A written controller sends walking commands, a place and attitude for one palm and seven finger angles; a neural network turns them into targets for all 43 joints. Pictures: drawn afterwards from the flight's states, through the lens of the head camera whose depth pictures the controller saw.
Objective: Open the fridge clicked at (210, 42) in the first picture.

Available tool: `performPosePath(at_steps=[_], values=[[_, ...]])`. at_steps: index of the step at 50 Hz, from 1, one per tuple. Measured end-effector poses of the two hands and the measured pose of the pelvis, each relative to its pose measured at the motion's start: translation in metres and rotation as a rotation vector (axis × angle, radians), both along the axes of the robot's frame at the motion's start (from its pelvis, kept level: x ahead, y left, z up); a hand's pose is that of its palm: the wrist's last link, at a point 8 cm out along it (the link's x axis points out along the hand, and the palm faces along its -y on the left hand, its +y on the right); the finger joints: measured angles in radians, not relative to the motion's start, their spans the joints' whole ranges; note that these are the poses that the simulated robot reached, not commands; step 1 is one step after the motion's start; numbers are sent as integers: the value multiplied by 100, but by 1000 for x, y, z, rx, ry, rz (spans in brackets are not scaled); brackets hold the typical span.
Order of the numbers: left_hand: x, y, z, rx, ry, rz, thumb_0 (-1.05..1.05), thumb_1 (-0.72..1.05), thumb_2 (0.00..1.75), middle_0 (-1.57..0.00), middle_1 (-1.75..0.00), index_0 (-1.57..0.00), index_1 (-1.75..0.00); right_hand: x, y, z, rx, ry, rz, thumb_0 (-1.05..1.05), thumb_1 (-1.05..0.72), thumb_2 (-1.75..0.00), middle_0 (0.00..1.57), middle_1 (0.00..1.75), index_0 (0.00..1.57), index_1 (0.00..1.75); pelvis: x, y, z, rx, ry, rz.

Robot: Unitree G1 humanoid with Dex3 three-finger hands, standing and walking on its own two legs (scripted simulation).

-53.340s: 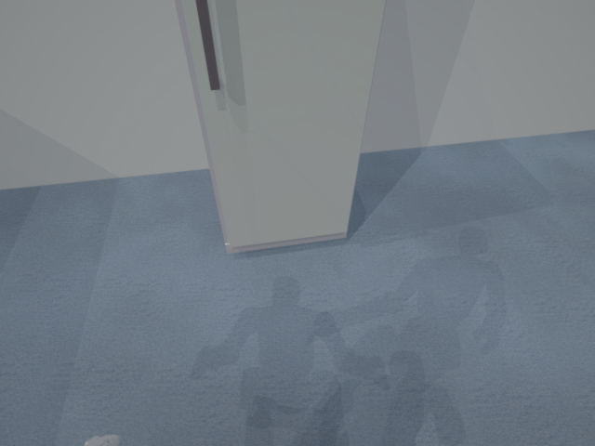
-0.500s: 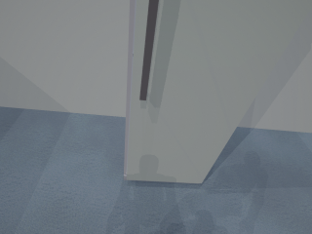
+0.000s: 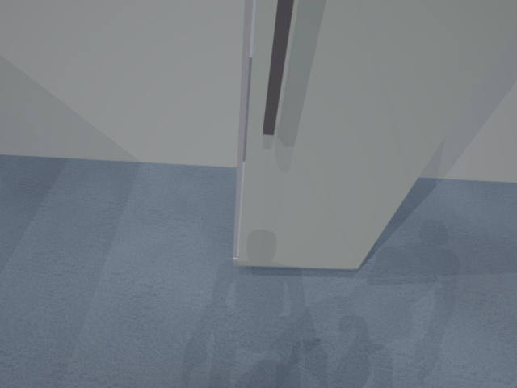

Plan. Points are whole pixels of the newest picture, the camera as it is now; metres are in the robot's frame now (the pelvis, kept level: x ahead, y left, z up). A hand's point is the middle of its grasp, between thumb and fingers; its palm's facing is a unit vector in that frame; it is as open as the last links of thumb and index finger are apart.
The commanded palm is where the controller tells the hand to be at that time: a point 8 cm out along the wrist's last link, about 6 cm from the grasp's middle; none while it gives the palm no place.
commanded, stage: look again from close up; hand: left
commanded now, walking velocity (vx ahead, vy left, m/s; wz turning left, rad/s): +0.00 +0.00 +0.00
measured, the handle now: (282, 13) +0.65 +0.02 +0.28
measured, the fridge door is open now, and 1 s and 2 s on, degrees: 0 0 0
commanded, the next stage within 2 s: shuffle to correct the standing spot in 0.68 s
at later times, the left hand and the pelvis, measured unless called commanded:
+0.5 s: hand out of the picture -0.07 +0.15 -0.17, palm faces +0.06 -0.99 -0.12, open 7.3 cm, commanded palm none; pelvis -0.02 +0.01 +0.01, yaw +0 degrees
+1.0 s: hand out of the picture -0.05 +0.13 -0.17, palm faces +0.07 -0.99 -0.13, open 7.3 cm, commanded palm none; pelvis +0.02 -0.01 +0.01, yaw +1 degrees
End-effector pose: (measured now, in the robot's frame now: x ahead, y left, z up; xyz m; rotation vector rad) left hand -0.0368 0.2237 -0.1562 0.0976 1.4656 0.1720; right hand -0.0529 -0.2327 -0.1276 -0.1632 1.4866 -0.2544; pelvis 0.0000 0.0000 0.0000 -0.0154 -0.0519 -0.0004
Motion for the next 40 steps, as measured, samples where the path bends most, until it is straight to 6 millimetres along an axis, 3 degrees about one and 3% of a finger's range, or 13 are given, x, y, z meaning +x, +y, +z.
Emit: performPosePath(at_steps=[4,7,12,17,28,34,40], values=[[12,0,8,-10,-52,-16,0,91,90,-20,-30,-20,-29,8,21,0,48,-22,22,1,-92,-90,19,30,19,30,-11,5,7,15,29,-3],[8,-4,14,-10,-68,-17,0,91,90,-20,-30,-20,-29,21,29,-3,74,-60,40,2,-92,-90,20,30,20,30,-16,6,10,25,45,-8],[-18,-13,21,-14,-39,-1,0,91,90,-20,-30,-20,-29,29,22,-5,72,-95,42,4,-95,-90,20,30,20,30,-20,8,12,10,37,0],[-37,-18,12,-42,25,-2,0,91,90,-20,-30,-20,-29,30,22,-4,56,-122,30,2,-94,-90,20,30,20,30,-18,10,8,-11,15,-1],[-44,-17,21,-35,44,17,0,91,90,-20,-30,-20,-29,12,39,-4,100,-22,43,1,-92,-90,20,30,20,30,-17,11,12,12,53,5],[-55,-18,27,-13,86,15,0,91,90,-20,-30,-20,-29,15,35,-7,110,-32,27,2,-93,-90,20,30,20,30,-13,7,13,13,49,-1],[-47,-24,25,-14,79,4,0,91,90,-20,-30,-20,-29,21,28,-7,108,-50,23,2,-93,-90,20,30,20,30,-7,1,12,16,41,-6]])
